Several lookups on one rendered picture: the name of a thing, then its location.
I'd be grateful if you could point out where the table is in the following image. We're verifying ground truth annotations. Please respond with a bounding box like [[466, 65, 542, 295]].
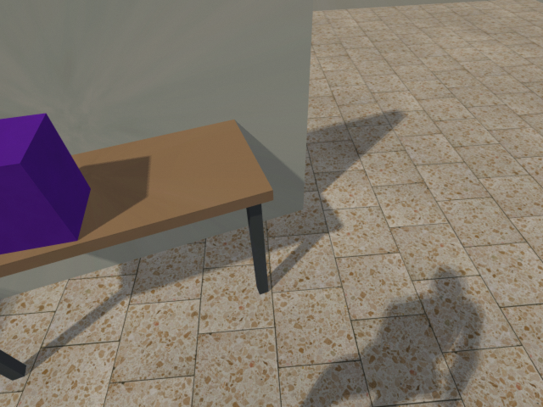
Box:
[[0, 120, 273, 381]]

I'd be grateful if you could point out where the carton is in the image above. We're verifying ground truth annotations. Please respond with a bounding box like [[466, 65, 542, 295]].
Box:
[[0, 114, 91, 254]]

